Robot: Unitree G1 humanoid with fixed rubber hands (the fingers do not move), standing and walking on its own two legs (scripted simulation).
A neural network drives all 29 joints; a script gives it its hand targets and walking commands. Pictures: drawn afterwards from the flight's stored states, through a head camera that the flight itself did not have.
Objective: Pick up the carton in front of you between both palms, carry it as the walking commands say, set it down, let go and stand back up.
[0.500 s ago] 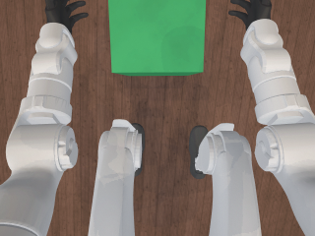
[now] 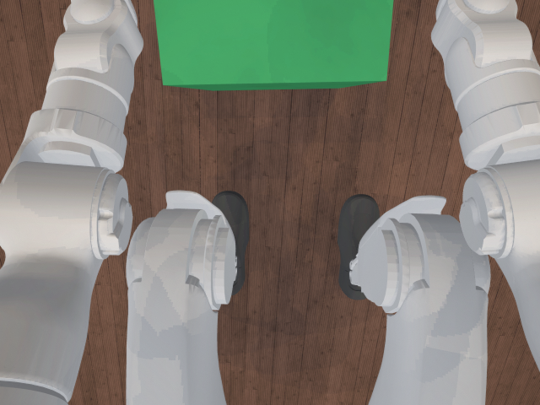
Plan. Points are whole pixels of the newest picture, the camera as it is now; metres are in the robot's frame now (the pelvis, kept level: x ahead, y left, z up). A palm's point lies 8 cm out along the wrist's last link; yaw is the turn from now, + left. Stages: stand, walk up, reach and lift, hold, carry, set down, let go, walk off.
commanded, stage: reach and lift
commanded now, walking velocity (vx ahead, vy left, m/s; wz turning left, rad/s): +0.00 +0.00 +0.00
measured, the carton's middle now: out of the picture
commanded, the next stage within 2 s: none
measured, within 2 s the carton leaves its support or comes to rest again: leaves its support in 0.68 s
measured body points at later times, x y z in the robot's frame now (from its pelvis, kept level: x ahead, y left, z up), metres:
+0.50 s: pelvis -0.01 +0.00 +0.01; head +0.37 +0.01 +0.25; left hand +0.55 +0.19 -0.17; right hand +0.56 -0.12 -0.18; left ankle +0.11 +0.12 -0.33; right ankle +0.11 -0.13 -0.33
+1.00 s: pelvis +0.00 -0.01 +0.06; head +0.27 +0.01 +0.41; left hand +0.50 +0.19 -0.02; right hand +0.53 -0.12 -0.02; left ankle +0.11 +0.12 -0.33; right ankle +0.11 -0.13 -0.33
